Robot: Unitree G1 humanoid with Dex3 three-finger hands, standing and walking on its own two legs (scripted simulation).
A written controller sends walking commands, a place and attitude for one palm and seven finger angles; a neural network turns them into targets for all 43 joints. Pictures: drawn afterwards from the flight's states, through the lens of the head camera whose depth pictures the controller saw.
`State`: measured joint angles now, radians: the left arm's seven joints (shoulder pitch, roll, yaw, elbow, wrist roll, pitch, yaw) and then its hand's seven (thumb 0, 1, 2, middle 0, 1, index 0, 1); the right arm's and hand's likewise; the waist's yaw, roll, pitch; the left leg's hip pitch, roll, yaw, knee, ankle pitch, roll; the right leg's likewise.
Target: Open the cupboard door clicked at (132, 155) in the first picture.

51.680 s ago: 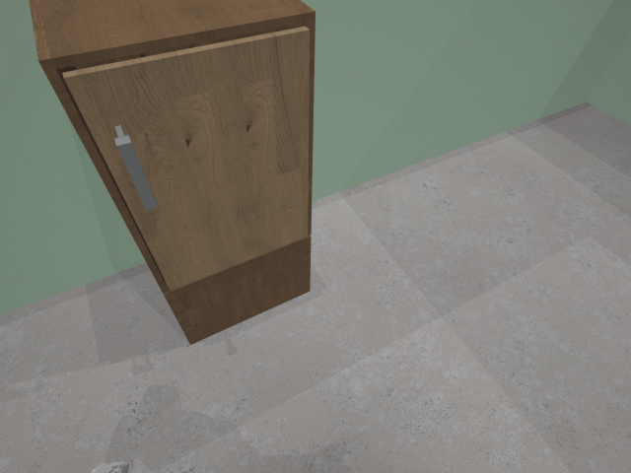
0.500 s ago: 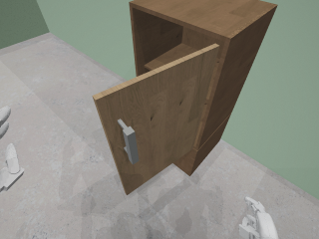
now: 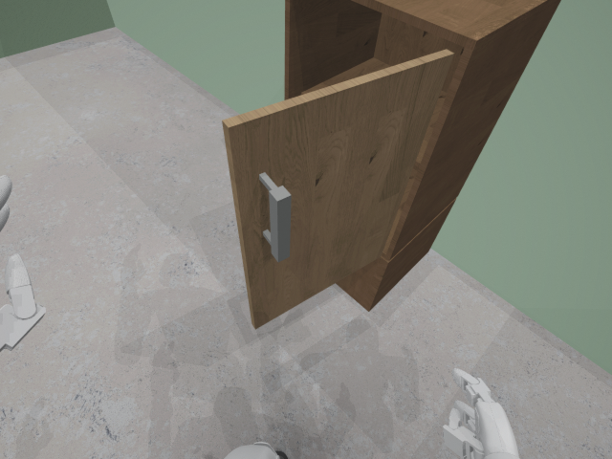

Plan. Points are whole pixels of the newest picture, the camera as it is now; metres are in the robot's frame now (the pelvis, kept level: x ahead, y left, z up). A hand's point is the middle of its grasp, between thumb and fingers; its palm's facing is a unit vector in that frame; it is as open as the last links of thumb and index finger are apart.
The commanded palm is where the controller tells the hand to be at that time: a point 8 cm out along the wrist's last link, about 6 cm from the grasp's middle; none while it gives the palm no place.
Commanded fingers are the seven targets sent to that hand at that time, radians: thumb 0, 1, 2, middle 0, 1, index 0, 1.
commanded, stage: step back with the hand held close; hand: left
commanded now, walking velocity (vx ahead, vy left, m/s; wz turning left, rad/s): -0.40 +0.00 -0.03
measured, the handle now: (273, 218) +0.45 +0.09 +0.02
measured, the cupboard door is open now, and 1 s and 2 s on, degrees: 79 79 79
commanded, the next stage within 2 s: stop stepping back and stand still in 0.32 s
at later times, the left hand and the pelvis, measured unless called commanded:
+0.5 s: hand out of the picture +0.14 +0.26 +0.17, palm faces +0.31 -0.78 -0.54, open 7.4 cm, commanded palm +0.06 +0.30 +0.19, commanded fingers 0.00 0.90 0.90 -0.20 -0.30 -0.20 -0.30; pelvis -0.08 +0.01 +0.02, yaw -1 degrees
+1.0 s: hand out of the picture +0.09 +0.23 +0.17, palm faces +0.35 -0.81 -0.47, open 7.4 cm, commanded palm +0.03 +0.28 +0.19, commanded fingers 0.00 0.90 0.90 -0.20 -0.30 -0.20 -0.30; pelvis -0.13 -0.01 +0.01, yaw -3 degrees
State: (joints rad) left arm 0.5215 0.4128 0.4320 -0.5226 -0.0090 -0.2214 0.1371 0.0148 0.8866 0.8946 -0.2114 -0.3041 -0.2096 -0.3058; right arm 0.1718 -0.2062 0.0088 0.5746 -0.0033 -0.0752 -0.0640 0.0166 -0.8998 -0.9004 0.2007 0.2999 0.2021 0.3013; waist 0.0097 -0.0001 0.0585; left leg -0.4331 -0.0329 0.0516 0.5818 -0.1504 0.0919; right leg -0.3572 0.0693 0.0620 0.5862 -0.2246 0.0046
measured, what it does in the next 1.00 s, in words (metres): walks backwards: right foot, then left foot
